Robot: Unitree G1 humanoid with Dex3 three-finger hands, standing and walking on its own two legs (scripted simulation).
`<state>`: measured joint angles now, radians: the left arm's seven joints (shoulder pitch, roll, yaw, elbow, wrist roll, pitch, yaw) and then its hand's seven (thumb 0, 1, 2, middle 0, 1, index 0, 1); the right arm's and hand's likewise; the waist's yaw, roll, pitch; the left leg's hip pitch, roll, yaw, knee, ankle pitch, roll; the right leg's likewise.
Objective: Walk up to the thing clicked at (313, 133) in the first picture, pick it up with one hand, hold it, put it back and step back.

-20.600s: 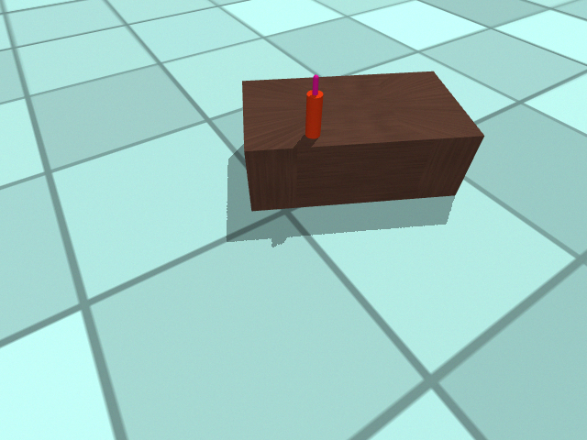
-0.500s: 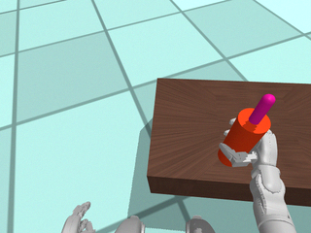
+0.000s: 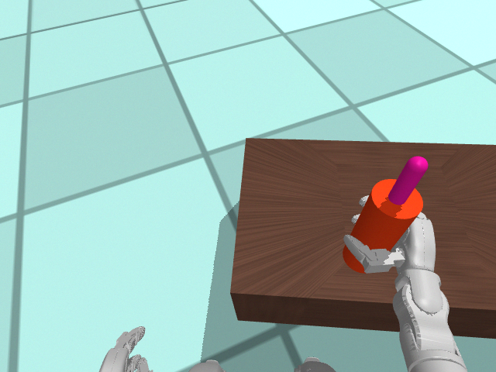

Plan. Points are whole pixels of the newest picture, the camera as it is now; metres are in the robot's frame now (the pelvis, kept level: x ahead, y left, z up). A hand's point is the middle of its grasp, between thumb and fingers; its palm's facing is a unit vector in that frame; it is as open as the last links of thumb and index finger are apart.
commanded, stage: hold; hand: right
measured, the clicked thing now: (383, 219) +0.33 -0.17 +0.07
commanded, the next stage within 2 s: none
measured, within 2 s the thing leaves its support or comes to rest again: neither
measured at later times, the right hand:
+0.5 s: hand (371, 236) +0.32 -0.16 +0.04, palm faces +0.13 +0.99 -0.01, open 8.9 cm
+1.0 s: hand (371, 240) +0.31 -0.16 +0.04, palm faces +0.14 +0.99 -0.01, open 8.9 cm
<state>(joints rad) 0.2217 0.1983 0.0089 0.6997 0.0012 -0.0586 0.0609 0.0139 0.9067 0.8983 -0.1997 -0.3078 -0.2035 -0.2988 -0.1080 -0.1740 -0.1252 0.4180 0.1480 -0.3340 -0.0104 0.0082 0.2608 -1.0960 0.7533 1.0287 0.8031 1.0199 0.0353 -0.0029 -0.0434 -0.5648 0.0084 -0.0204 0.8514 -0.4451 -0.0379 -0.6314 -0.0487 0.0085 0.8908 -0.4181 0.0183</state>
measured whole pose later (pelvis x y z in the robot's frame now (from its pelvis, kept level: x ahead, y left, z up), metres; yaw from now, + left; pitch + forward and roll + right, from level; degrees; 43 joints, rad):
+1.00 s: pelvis +0.00 +0.01 +0.01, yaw +0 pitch +7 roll +1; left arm 0.22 0.21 0.01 0.71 0.00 -0.07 0.06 0.01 0.90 0.91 -0.20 -0.31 -0.21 -0.31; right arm -0.06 -0.16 -0.12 0.38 0.16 -0.33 -0.01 0.01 0.26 -1.10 0.76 1.03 0.81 1.02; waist 0.03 -0.01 -0.02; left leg -0.51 0.00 -0.02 0.82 -0.43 -0.03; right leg -0.57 -0.05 0.01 0.85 -0.39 0.03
